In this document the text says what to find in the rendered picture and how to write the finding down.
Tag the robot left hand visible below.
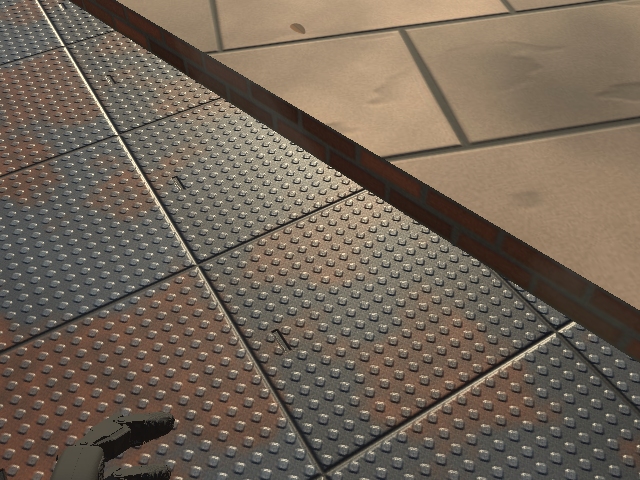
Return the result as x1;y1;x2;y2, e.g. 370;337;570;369
50;412;192;480

